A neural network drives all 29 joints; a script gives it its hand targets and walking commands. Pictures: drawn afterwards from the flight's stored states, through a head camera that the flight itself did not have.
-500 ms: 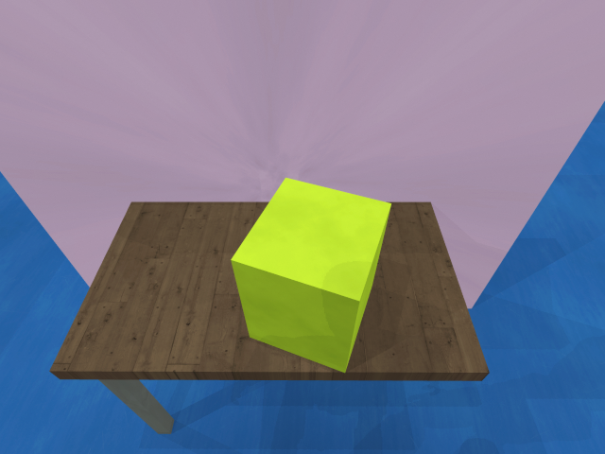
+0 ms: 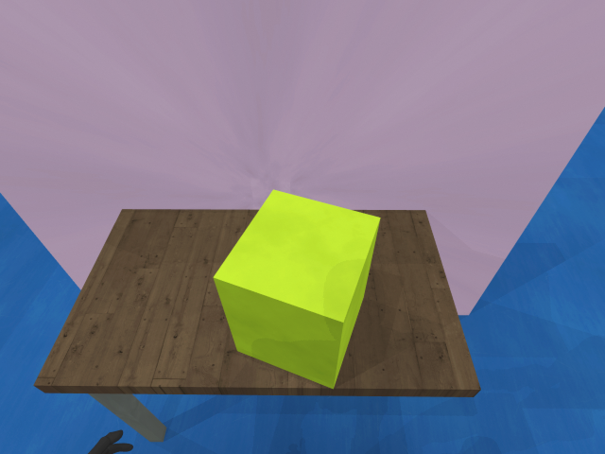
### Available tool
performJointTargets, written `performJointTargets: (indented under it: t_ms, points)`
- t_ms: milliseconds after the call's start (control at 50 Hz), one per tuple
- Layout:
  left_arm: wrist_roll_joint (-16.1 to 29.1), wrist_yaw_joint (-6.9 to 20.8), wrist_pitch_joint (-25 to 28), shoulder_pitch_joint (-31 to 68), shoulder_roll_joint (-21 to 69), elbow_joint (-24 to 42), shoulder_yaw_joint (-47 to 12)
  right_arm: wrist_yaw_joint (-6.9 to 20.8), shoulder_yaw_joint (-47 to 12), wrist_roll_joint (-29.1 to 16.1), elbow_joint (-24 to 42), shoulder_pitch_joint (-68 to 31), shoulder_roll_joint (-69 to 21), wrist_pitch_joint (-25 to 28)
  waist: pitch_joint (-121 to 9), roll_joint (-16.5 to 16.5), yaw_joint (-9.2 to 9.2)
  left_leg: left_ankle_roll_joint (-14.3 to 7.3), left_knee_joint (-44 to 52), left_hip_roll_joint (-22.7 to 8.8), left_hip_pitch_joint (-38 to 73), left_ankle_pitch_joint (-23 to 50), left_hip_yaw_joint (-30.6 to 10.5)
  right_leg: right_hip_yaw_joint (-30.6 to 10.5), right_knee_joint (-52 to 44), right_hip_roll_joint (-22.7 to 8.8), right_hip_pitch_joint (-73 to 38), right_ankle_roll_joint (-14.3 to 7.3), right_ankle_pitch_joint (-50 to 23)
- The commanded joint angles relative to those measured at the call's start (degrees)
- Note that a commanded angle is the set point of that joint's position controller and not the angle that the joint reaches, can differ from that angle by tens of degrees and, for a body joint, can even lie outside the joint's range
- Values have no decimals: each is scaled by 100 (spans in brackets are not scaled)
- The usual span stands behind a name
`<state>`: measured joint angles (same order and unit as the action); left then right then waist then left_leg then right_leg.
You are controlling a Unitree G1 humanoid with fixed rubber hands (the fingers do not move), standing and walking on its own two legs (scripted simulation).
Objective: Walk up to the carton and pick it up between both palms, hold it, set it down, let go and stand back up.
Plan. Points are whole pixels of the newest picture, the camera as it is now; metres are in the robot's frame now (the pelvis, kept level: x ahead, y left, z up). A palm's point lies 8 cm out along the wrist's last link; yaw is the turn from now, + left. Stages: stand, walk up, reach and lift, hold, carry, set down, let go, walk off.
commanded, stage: walk up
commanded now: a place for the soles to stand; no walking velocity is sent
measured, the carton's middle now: (303, 289) +0.42 +0.02 -0.09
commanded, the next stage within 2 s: reach and lift in 0.62 s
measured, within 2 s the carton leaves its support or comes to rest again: neither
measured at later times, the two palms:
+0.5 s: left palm out of the picture +0.07 +0.31 -0.11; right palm out of the picture +0.07 -0.30 -0.11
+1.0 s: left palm (129, 413) +0.21 +0.27 -0.08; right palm out of the picture +0.13 -0.25 -0.09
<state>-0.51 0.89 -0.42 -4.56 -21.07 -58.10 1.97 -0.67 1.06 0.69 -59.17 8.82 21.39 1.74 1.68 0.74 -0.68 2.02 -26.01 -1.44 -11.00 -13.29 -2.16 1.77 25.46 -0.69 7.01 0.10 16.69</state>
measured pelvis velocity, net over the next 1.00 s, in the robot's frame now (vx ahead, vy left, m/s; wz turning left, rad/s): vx -0.01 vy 0.01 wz -0.04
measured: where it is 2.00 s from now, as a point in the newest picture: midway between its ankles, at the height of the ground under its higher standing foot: outside the picture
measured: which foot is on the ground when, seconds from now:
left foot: down 0.00-1.00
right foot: down 0.00-1.00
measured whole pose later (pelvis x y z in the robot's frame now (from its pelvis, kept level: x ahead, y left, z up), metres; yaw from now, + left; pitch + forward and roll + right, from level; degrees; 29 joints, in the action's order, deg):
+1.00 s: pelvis -0.01 +0.01 -0.01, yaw -3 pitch -2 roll -1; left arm -5.8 2.6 -23.3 -2.7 -16.9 -25.9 7.1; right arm -0.7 2.5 -0.9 -51.4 3.5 13.0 10.3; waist 4.9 -3.6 -1.7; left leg 1.3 -34.1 -3.0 -14.3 -17.4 1.7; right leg 0.4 32.3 -0.8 10.6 1.2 18.3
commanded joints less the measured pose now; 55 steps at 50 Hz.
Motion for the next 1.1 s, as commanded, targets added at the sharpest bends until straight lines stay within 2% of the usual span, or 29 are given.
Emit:
performJointTargets:
  t_ms: [0,80,100,120,140,200,300,340,360,420,440,520,560,600,620,640,660,700,760,780,800,820,900,920,940,960,980,1040,1080]
  points:
    - [3,-75,81,255,-1184,331,288,-74,223,39,314,-118,1164,76,-389,-169,78,-384,104,-431,324,2036,-118,-406,-472,-689,-62,-228,-1544]
    - [-17,-44,69,323,-1188,330,298,-78,232,52,305,-173,1146,81,-375,-149,42,-389,212,-457,369,1839,-178,-398,-521,-661,49,-245,-1056]
    - [-17,-52,70,276,-1161,307,297,-83,245,61,303,-208,1160,78,-422,-74,94,-415,210,-474,333,1872,-194,-401,-544,-672,-51,-249,-1060]
    - [-21,-41,74,290,-1157,310,287,-76,216,22,330,-212,1134,77,-452,-99,78,-390,213,-464,287,1829,-238,-415,-568,-657,-100,-226,-1083]
    - [-37,-40,79,284,-1172,319,315,-73,218,17,321,-178,1091,84,-443,-285,51,-390,245,-443,324,1811,-212,-399,-567,-666,-80,-229,-1017]
    - [-18,-34,75,286,-1119,287,277,-68,200,47,276,-237,1125,87,-387,-46,57,-370,303,-444,394,1670,-204,-438,-657,-692,-6,-210,-951]
    - [-39,-25,65,258,-1179,258,303,-71,172,26,296,-271,1105,90,-245,-225,79,-387,318,-425,319,1531,-281,-350,-714,-649,56,-222,-689]
    - [-42,-29,65,249,-1197,270,298,-67,190,34,259,-222,1152,81,-228,-38,81,-390,359,-402,231,1352,-262,-418,-766,-651,22,-211,-518]
    - [-33,-20,69,239,-1138,256,292,-67,172,28,222,-232,1112,83,-241,-117,76,-389,408,-423,218,1392,-315,-382,-824,-662,18,-216,-451]
    - [-38,0,67,211,-1101,237,276,-57,172,31,237,-238,1182,95,-195,22,59,-405,516,-427,100,1100,-376,-374,-791,-605,6,-210,-226]
    - [-45,-6,64,139,-1141,201,285,-55,172,43,249,-267,1150,93,-120,-21,120,-419,496,-436,73,1089,-394,-362,-805,-622,68,-195,-131]
    - [-34,-6,75,152,-1129,174,267,-62,182,58,211,-229,1135,103,-190,153,85,-386,506,-426,97,1298,-386,-335,-735,-604,-54,-192,-480]
    - [-36,-5,75,47,-1126,160,263,-65,170,11,214,-190,1097,111,-318,15,97,-397,540,-466,179,1266,-475,-335,-745,-606,-146,-154,-451]
    - [-14,-4,58,69,-1104,163,251,-65,147,29,198,-251,1146,111,-288,99,132,-410,519,-452,47,1300,-470,-280,-752,-607,-249,-160,-514]
    - [349,-277,-882,2080,-942,2174,138,155,888,471,597,-2261,160,955,9,-51,20,158,-181,4,-88,-545,595,113,-65,-54,1394,-129,561]
    - [335,-333,-1393,2098,-1020,3066,238,332,1046,549,390,-2007,386,949,263,-143,-149,102,-493,-53,-89,-943,521,43,254,-38,1811,-213,919]
    - [393,-345,-1639,2057,-962,3192,170,365,1056,523,430,-1979,358,851,288,-177,-227,46,-559,-69,-228,-1127,530,-16,303,-51,1846,-260,1106]
    - [114,-276,-2076,1476,-739,3140,211,399,915,457,567,-1562,398,743,141,-247,-205,8,-594,-77,-209,-858,605,111,346,-90,1740,-239,598]
    - [-286,-116,-2495,833,-808,3642,498,328,852,220,700,-997,594,720,-1094,-180,-172,15,-882,28,495,509,660,264,589,49,1150,-112,-1147]
    - [-360,-61,-2500,607,-822,3774,619,252,796,110,760,-843,606,751,-1388,-84,-114,46,-927,123,628,999,701,250,649,76,887,-30,-1755]
    - [-395,10,-2464,323,-812,3886,733,148,716,-22,871,-635,619,815,-1701,-99,-91,73,-973,188,863,1725,713,241,681,136,565,50,-2761]
    - [-514,57,-2403,59,-841,3902,866,54,647,-109,1024,-494,626,870,-1857,-105,-38,96,-989,249,935,1901,773,217,670,140,223,133,-3156]
    - [-658,113,-2266,-433,-731,3637,1080,-159,465,-247,1286,-434,502,1069,-1355,49,183,123,-737,334,980,2209,729,229,424,201,-121,175,-3491]
    - [-669,114,-2246,-452,-645,3537,1093,-167,359,-266,1273,-470,415,1069,-1069,111,214,118,-655,323,1001,2230,722,244,325,187,28,160,-3294]
    - [-704,115,-2246,-441,-558,3427,1064,-119,346,-198,1263,-494,371,1022,-612,180,244,78,-466,291,840,1620,739,256,147,158,129,62,-2218]
    - [-681,118,-2266,-251,-473,3396,981,-110,348,-144,1380,-554,303,975,-235,218,230,50,-305,223,773,1204,761,266,13,144,352,30,-1510]
    - [-671,118,-2272,-83,-421,3396,924,-91,358,-108,1459,-605,236,924,92,152,147,28,-241,179,717,1053,740,295,-30,179,612,26,-1240]
    - [-556,163,-2115,170,-431,3348,805,-128,189,-115,1809,-507,29,910,361,-20,128,-51,-124,144,777,1076,781,180,-211,160,767,77,-1493]
    - [-470,147,-1916,451,-405,3620,735,-149,219,-98,2085,-490,-117,974,241,-18,122,-30,-59,100,859,1144,799,165,-287,188,793,74,-1551]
